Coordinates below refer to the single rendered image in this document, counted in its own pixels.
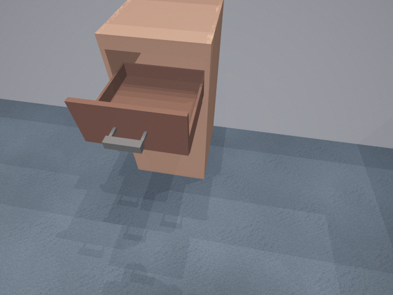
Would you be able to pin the handle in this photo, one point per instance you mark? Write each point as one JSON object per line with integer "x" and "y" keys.
{"x": 124, "y": 144}

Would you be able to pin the drawer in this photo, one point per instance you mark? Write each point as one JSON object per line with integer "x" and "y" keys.
{"x": 163, "y": 101}

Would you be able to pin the cabinet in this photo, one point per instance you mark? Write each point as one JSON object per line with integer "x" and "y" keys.
{"x": 173, "y": 33}

